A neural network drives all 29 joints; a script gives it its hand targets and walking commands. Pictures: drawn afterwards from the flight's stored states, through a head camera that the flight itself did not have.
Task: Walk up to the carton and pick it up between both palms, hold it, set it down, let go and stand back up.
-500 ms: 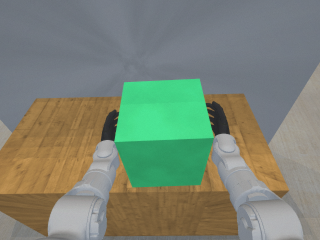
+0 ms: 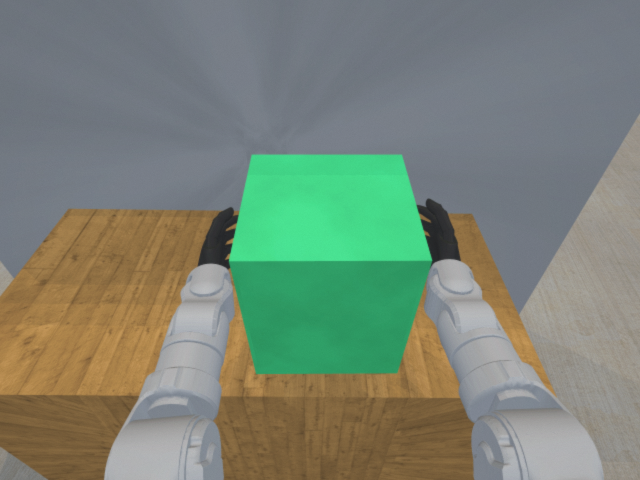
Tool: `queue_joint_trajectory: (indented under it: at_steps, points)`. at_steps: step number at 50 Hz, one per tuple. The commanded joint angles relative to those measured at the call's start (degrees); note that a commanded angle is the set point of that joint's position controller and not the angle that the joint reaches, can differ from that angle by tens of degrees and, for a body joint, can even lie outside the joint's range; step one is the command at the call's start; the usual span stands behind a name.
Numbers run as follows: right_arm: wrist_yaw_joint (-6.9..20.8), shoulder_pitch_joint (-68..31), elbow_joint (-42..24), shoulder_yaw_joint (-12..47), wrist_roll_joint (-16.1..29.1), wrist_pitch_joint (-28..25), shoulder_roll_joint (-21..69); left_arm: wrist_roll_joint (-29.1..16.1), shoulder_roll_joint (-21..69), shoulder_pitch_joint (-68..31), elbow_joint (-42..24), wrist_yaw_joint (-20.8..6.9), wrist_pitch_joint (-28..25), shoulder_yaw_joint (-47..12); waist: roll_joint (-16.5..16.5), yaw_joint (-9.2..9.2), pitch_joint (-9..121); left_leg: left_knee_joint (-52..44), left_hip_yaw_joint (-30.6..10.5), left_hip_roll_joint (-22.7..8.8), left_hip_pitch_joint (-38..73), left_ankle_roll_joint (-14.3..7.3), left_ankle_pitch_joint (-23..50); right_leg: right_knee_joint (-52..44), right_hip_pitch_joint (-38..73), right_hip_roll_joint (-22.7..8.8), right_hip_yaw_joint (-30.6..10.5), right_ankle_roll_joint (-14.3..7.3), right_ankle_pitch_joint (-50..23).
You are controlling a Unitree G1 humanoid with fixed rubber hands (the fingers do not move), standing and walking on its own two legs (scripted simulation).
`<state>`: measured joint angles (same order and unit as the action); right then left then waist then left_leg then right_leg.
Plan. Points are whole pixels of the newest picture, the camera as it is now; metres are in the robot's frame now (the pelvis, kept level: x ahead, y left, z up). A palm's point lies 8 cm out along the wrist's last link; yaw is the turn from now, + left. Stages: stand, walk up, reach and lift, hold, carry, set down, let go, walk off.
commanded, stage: reach and lift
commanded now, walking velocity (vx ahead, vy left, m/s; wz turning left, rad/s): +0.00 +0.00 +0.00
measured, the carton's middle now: (326, 267) +0.41 +0.03 +0.07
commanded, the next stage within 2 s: hold in 1.36 s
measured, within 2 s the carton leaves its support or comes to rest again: neither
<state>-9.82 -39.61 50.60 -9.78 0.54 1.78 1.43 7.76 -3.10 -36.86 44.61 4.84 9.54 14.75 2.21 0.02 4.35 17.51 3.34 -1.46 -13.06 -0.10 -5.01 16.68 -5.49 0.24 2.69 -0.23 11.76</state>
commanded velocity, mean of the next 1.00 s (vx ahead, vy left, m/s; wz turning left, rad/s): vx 0.00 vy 0.00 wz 0.00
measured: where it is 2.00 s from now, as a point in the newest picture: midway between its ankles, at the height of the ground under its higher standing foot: outside the picture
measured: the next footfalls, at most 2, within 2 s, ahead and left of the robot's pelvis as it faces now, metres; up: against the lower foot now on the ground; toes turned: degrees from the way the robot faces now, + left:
none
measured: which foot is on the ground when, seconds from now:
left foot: down 0.00-1.00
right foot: down 0.00-1.00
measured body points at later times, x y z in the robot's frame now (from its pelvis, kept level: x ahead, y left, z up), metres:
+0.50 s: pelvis -0.01 +0.00 +0.00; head -0.04 +0.02 +0.45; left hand +0.37 +0.17 +0.13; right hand +0.37 -0.14 +0.13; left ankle +0.05 +0.12 -0.75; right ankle -0.03 -0.11 -0.75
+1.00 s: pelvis -0.01 +0.00 +0.00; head -0.05 +0.03 +0.45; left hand +0.36 +0.17 +0.15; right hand +0.37 -0.13 +0.15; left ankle +0.05 +0.12 -0.75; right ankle -0.03 -0.11 -0.75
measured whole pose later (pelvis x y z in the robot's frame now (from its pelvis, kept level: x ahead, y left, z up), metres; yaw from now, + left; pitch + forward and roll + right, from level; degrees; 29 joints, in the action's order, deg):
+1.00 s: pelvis -0.01 +0.00 +0.00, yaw +1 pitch -7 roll +0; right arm -9.9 -35.5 34.2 -3.6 5.9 12.5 0.5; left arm 17.5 1.1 -30.3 13.7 0.8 31.8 15.3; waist 3.6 -4.2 -1.4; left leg 17.4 2.4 -0.9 -5.6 -0.3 -5.1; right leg 16.3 2.5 -0.2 3.7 -0.1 12.0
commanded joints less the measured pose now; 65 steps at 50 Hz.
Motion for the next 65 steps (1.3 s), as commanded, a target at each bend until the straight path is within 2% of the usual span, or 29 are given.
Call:
queue_joint_trajectory:
  at_steps: [1,4,7,8,11,16,18,19,21,23,27,28,30,32,33,34,35,36,40,42,45,48,51,53,54,60,63,65]
  points:
    - [6.20,-37.28,-16.21,21.12,1.74,-1.00,36.40,-0.20,38.89,-38.58,-18.19,-11.92,0.09,-20.38,-2.56,-0.19,24.28,2.57,-1.34,2.62,21.93,1.96,18.25,-1.99,2.63,1.53,-0.70,3.18,-20.43]
    - [5.68,-37.78,-20.75,23.08,2.77,-0.76,36.29,0.02,38.89,-37.92,-22.72,-12.62,2.68,-21.80,-2.01,-0.48,24.45,3.04,-1.58,2.78,23.33,2.02,20.05,-1.56,4.46,1.88,-0.20,3.68,-23.08]
    - [5.37,-37.30,-24.99,25.52,4.42,-0.56,35.81,-0.93,40.30,-37.28,-29.65,-12.42,4.77,-26.43,-4.81,-1.75,26.93,4.30,-1.92,2.80,26.87,3.16,24.03,-1.60,3.51,2.48,0.28,3.25,-24.55]
    - [5.29,-36.57,-26.10,26.41,5.37,-0.24,35.38,-1.22,40.10,-36.91,-31.23,-12.31,5.65,-27.37,-4.79,-1.99,26.67,4.65,-2.52,2.69,27.37,3.31,25.31,-1.62,3.26,2.50,0.35,3.39,-25.47]
    - [5.40,-36.42,-28.56,26.55,5.67,0.54,34.28,-2.01,39.84,-38.43,-35.34,-11.81,7.25,-30.17,-6.55,-3.07,25.56,4.24,-2.77,2.60,28.18,3.97,21.35,-2.59,0.50,2.65,0.55,2.89,-18.76]
    - [6.09,-36.72,-26.34,22.96,3.58,2.04,31.49,0.19,39.07,-35.15,-31.37,-12.35,11.09,-27.27,-4.88,-3.32,18.41,1.54,-2.29,2.18,25.99,2.70,11.41,-3.93,-2.49,1.94,1.33,2.33,-8.65]
    - [6.12,-36.68,-24.73,21.44,2.75,2.46,30.83,1.50,37.94,-33.75,-29.95,-13.11,12.24,-24.70,-3.57,-2.71,15.25,0.72,-1.67,2.34,25.56,2.14,8.10,-4.52,-2.84,1.73,1.63,2.25,-6.15]
    - [6.18,-37.18,-25.86,21.59,2.98,2.38,31.60,1.18,38.37,-34.00,-30.75,-13.37,12.53,-24.98,-3.23,-3.08,16.22,0.70,-1.43,2.41,25.24,1.66,7.89,-4.19,-2.28,1.49,1.50,2.58,-7.01]
    - [6.13,-38.98,-29.69,23.28,4.05,1.85,31.84,0.30,39.05,-34.27,-33.21,-13.27,12.64,-26.01,-3.08,-3.05,20.72,1.50,-1.95,2.49,25.58,1.69,10.75,-3.39,-0.12,1.58,1.25,2.44,-11.10]
    - [5.87,-39.50,-30.77,24.84,5.22,2.07,32.26,-0.07,39.06,-34.54,-34.59,-13.04,13.10,-26.89,-3.31,-2.66,22.55,2.32,-1.71,2.77,26.92,1.75,12.64,-3.06,0.80,1.69,1.21,2.81,-13.25]
    - [5.67,-39.01,-29.65,24.91,4.66,3.01,32.45,1.61,36.61,-34.21,-32.70,-13.54,13.91,-24.61,-2.06,-2.54,19.05,0.59,-1.09,2.84,23.74,0.20,7.10,-3.46,0.84,0.96,1.09,3.46,-10.60]
    - [5.63,-39.69,-31.27,24.78,4.29,2.81,32.45,1.32,36.88,-34.33,-33.25,-13.73,13.95,-24.48,-1.02,-2.50,20.03,0.29,-1.08,2.88,23.40,-0.17,5.83,-3.60,1.17,0.73,1.03,3.46,-9.85]
    - [5.81,-40.03,-32.04,26.03,5.17,2.85,33.51,0.75,36.75,-35.47,-35.21,-13.33,13.94,-25.79,-1.82,-2.50,21.58,0.90,-1.21,2.89,23.99,-0.28,8.57,-2.78,1.03,0.96,0.82,3.45,-13.28]
    - [5.69,-39.61,-32.62,26.76,5.56,3.11,33.41,0.74,36.59,-34.28,-35.50,-13.17,14.47,-26.04,-1.57,-2.54,21.53,1.46,-1.42,2.94,25.82,0.07,10.25,-2.92,1.18,1.33,1.10,3.41,-14.45]
    - [5.61,-38.91,-32.69,27.51,6.01,3.37,33.10,0.92,36.29,-34.21,-36.48,-13.19,14.73,-26.26,-2.49,-2.51,22.18,1.71,-1.21,3.05,25.81,-0.06,10.20,-2.73,1.50,1.17,1.01,3.67,-14.73]
    - [5.49,-38.74,-33.28,27.40,6.33,3.56,32.84,0.70,36.28,-34.11,-37.05,-13.23,15.04,-26.50,-3.10,-2.71,20.99,1.67,-1.36,3.13,25.71,-0.01,10.34,-2.66,1.28,1.08,0.94,3.55,-14.96]
    - [5.29,-38.38,-33.81,27.52,6.16,3.63,32.49,0.63,36.58,-33.83,-37.62,-13.38,15.18,-27.19,-2.79,-3.65,21.85,1.69,-1.52,2.98,26.01,0.02,10.50,-2.75,0.87,1.14,1.10,3.62,-14.94]
    - [5.21,-38.60,-33.24,26.88,6.15,3.93,31.81,0.89,36.55,-34.09,-37.47,-13.43,15.52,-26.69,-3.52,-3.39,19.99,1.43,-1.46,2.92,25.75,0.18,9.01,-3.30,0.41,1.12,1.05,3.15,-12.53]
    - [5.48,-36.57,-29.55,24.92,6.00,4.92,30.22,1.87,36.26,-33.11,-36.91,-13.56,17.25,-26.14,-3.67,-4.49,16.41,0.96,-1.76,2.49,26.50,0.54,8.35,-3.85,-1.12,1.30,1.73,2.67,-9.11]
    - [5.45,-37.16,-32.05,26.08,7.38,4.71,30.63,0.90,36.53,-33.52,-39.65,-13.64,17.56,-27.40,-3.79,-4.80,19.69,2.11,-1.91,2.63,27.92,0.70,12.04,-3.15,-0.25,1.65,1.97,2.94,-12.75]
    - [4.97,-37.50,-33.95,26.32,7.96,4.84,29.95,0.13,36.53,-34.18,-41.34,-13.60,17.75,-28.70,-5.29,-5.85,21.63,2.95,-2.69,2.49,29.50,1.24,13.30,-3.11,-0.26,1.70,1.90,2.69,-13.86]
    - [5.19,-36.70,-33.17,25.96,7.35,5.21,28.75,1.63,35.91,-32.43,-40.23,-13.30,18.64,-27.21,-4.40,-4.96,18.95,2.36,-2.40,2.34,29.75,1.39,13.00,-3.87,-1.04,1.98,2.33,2.65,-11.82]
    - [5.25,-36.50,-33.88,26.89,7.93,5.27,28.45,1.44,36.25,-31.61,-41.24,-13.24,19.01,-27.61,-4.29,-5.15,18.32,2.89,-2.68,2.12,30.22,1.65,15.62,-3.39,-0.69,2.16,2.48,2.34,-13.79]
    - [5.41,-37.15,-34.57,27.16,8.32,5.19,28.67,1.21,36.47,-32.46,-42.25,-13.10,19.02,-27.97,-4.48,-4.99,19.18,2.95,-2.65,1.96,31.05,1.55,14.34,-3.61,-1.13,2.25,2.50,2.21,-12.22]
    - [5.47,-38.40,-35.92,27.89,8.86,5.05,29.12,0.89,36.78,-32.85,-43.17,-12.98,19.03,-28.32,-3.37,-4.74,19.82,3.15,-2.61,1.95,30.82,1.33,15.98,-3.47,-0.78,2.32,2.36,2.52,-13.80]
    - [5.17,-38.64,-37.42,29.23,9.38,5.31,29.22,1.04,36.10,-32.32,-43.51,-12.77,19.52,-28.78,-3.73,-4.77,21.23,3.65,-2.55,2.11,30.41,1.09,17.03,-2.85,0.37,2.28,2.09,2.57,-15.85]
    - [5.07,-38.59,-36.94,29.04,9.57,5.70,28.89,1.08,35.74,-32.43,-43.09,-12.71,19.88,-28.60,-3.92,-4.15,20.77,3.19,-2.39,2.07,30.04,0.85,14.94,-3.26,0.06,2.19,1.91,2.38,-13.79]
    - [5.02,-39.70,-36.94,28.71,9.17,5.85,29.43,1.11,35.32,-32.72,-41.74,-12.96,20.07,-27.52,-2.68,-3.92,19.36,2.25,-2.11,2.22,27.99,0.17,11.38,-3.64,-0.39,1.87,1.89,2.78,-11.87]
